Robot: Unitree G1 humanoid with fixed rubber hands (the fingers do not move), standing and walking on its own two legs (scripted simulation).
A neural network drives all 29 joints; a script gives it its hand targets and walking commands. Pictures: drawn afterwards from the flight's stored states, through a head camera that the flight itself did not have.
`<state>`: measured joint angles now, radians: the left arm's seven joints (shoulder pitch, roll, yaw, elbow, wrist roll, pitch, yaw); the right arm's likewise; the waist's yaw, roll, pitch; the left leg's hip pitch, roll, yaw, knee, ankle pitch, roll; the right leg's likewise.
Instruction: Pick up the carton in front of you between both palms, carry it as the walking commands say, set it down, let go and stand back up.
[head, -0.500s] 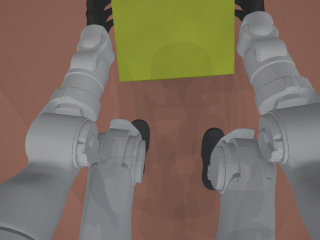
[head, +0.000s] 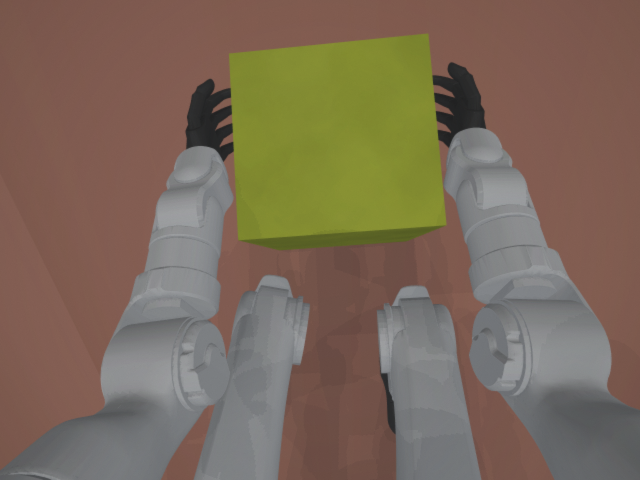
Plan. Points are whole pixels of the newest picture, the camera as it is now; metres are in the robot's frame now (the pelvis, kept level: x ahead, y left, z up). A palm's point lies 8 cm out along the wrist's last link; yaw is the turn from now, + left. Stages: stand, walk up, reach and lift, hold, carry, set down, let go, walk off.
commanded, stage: reach and lift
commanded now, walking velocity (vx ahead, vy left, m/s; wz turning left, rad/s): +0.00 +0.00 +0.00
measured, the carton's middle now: (336, 167) +0.48 +0.02 -0.15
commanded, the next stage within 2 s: none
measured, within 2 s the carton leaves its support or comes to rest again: neither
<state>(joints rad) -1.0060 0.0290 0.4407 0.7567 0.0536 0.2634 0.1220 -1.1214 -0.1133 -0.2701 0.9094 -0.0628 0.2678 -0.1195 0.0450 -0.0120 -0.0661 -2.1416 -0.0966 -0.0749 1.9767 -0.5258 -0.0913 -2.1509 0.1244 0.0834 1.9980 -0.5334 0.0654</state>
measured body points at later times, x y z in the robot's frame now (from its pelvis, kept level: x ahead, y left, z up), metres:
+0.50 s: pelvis +0.03 +0.00 +0.13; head +0.24 +0.00 +0.53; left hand +0.47 +0.17 +0.06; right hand +0.49 -0.13 +0.06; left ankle +0.12 +0.14 -0.39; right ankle +0.12 -0.12 -0.39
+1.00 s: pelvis +0.09 +0.00 +0.27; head +0.18 +0.00 +0.71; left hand +0.43 +0.16 +0.23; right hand +0.44 -0.14 +0.22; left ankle +0.12 +0.14 -0.39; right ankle +0.12 -0.13 -0.39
